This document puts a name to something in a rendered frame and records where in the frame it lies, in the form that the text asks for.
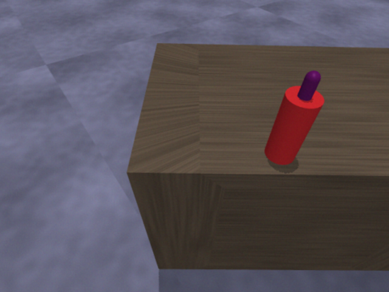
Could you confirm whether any bottle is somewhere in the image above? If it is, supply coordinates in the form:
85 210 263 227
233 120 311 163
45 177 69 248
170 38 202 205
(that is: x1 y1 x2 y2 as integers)
264 71 325 165

